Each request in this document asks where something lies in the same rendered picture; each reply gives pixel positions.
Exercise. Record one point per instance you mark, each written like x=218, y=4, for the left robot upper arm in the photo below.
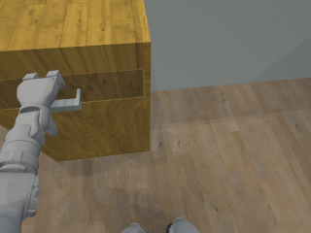
x=19, y=199

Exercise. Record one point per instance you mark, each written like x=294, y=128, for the left robot forearm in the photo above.
x=21, y=150

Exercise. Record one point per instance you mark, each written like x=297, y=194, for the robot shin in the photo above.
x=178, y=219
x=135, y=225

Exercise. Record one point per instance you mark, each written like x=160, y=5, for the left robot hand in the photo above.
x=43, y=91

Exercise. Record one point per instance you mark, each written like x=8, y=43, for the cabinet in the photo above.
x=74, y=37

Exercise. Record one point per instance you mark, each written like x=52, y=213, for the handle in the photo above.
x=65, y=105

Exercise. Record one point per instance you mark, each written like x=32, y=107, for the robot left shin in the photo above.
x=135, y=225

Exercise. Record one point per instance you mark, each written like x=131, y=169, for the robot right shin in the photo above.
x=178, y=219

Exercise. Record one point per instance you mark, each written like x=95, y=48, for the drawer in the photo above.
x=94, y=86

